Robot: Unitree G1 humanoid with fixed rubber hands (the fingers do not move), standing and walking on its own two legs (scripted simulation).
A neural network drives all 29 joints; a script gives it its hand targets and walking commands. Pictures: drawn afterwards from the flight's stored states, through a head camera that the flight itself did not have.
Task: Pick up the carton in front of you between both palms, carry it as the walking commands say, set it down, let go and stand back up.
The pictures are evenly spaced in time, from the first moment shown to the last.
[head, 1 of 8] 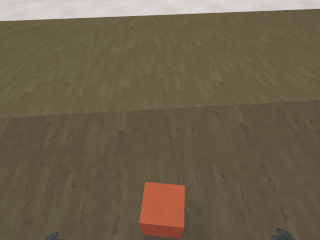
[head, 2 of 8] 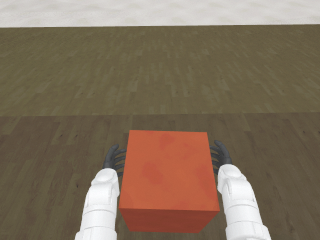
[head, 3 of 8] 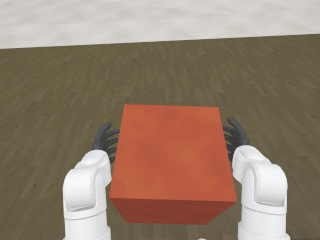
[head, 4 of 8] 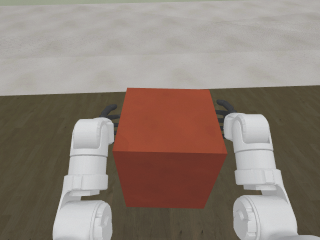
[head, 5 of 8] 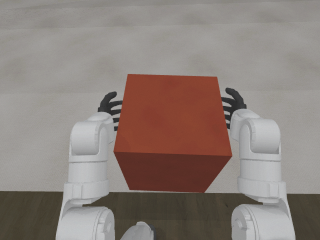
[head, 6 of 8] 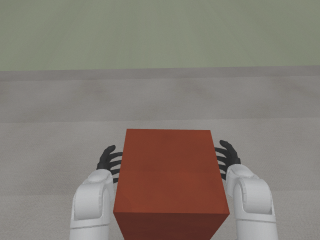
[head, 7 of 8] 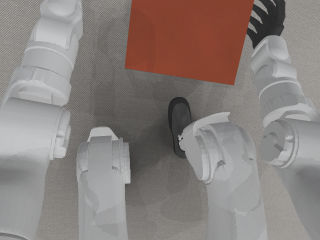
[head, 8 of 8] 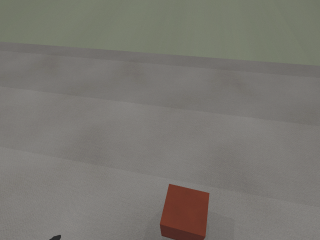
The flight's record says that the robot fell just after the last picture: no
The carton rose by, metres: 0.69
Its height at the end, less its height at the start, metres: -0.35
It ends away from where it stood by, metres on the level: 5.92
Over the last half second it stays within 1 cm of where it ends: yes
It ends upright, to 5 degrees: yes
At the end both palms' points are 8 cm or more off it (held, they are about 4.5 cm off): yes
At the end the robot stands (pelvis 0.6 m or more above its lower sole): yes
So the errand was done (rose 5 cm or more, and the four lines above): yes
